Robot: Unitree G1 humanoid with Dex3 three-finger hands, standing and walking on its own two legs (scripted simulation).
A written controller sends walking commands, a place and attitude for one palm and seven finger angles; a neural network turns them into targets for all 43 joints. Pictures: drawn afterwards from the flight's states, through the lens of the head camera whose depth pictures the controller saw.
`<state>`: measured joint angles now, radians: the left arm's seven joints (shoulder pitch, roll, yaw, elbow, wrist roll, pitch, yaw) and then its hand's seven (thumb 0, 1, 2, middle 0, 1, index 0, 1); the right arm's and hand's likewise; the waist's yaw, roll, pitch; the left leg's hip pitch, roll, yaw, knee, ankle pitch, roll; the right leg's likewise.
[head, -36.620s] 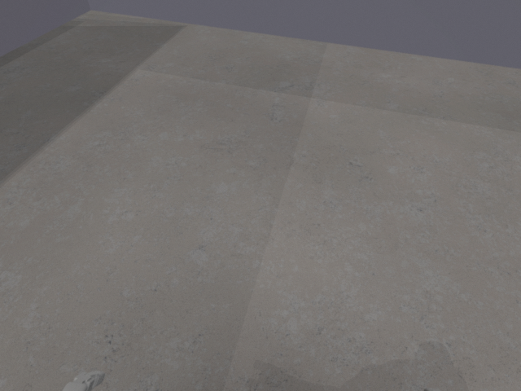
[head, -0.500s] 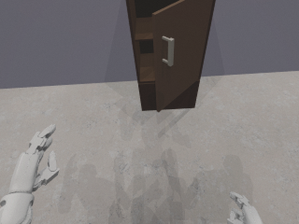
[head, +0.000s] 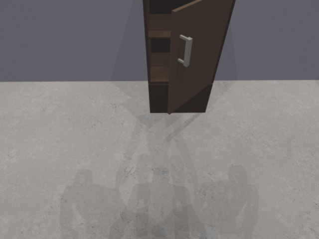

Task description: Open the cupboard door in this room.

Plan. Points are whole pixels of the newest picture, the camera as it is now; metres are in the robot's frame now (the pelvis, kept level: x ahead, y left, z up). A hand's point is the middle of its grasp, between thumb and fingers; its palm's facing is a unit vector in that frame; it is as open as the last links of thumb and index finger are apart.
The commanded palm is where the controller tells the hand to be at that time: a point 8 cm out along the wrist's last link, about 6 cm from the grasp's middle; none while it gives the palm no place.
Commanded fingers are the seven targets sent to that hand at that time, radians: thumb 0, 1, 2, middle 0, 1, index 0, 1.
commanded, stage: let the arm hang, fingers relaxed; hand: left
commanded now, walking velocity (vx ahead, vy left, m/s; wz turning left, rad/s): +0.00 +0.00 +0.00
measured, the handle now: (184, 51) +0.85 -0.06 +0.00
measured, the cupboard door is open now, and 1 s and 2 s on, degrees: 44 44 44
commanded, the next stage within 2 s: look to check the result in 0.52 s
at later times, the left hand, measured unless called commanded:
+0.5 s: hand out of the picture +0.03 +0.18 -0.17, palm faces -0.01 -0.98 -0.21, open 7.4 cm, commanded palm none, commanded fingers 0.00 0.90 0.90 -0.20 -0.30 -0.20 -0.30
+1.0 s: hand out of the picture +0.04 +0.19 -0.17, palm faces +0.00 -0.97 -0.25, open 7.4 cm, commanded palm none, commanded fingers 0.00 0.90 0.90 -0.20 -0.30 -0.20 -0.30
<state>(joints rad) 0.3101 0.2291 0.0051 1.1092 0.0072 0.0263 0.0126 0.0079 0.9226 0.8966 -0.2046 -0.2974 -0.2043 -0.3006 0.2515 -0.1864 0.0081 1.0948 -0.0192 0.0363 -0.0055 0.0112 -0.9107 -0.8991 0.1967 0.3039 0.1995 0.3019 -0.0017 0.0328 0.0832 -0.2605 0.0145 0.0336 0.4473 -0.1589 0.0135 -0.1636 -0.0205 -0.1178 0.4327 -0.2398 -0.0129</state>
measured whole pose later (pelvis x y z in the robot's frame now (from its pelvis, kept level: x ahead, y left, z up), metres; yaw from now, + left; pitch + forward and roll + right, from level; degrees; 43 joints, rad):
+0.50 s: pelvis +0.01 +0.01 +0.00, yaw -1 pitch -2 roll +0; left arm 0.22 0.16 0.00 1.14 0.01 -0.01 0.02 0.01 0.90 0.90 -0.20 -0.30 -0.20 -0.30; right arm 0.22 -0.17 0.00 1.15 -0.02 0.00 -0.02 0.01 -0.91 -0.90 0.20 0.30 0.20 0.30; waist -0.01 0.02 0.05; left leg -0.21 -0.01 0.06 0.38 -0.15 0.03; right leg -0.15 -0.04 -0.09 0.42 -0.24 0.00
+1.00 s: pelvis +0.02 -0.01 +0.00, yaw -1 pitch -2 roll +0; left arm 0.22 0.20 0.01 1.15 0.01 -0.01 0.02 0.01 0.90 0.90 -0.20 -0.30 -0.20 -0.30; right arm 0.18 -0.20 -0.01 1.16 -0.02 0.00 -0.02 0.01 -0.91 -0.90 0.20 0.30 0.20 0.30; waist 0.00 0.03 0.07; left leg -0.18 0.01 0.05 0.37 -0.16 0.00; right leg -0.10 -0.02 -0.10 0.38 -0.25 -0.01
